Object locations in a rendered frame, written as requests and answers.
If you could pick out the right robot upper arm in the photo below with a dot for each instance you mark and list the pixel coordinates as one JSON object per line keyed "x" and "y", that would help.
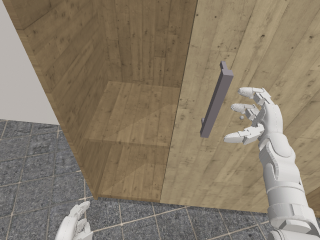
{"x": 279, "y": 234}

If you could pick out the robot right hand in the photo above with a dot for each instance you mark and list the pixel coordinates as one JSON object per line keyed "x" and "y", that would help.
{"x": 269, "y": 117}

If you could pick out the robot left hand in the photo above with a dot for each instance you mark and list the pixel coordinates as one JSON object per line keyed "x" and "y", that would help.
{"x": 70, "y": 226}

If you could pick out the wardrobe door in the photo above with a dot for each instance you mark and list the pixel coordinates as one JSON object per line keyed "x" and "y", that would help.
{"x": 313, "y": 199}
{"x": 270, "y": 44}

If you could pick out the handle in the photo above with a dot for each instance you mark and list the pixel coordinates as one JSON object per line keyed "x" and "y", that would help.
{"x": 220, "y": 91}

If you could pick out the robot right forearm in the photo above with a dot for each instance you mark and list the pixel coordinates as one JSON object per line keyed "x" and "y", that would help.
{"x": 288, "y": 208}

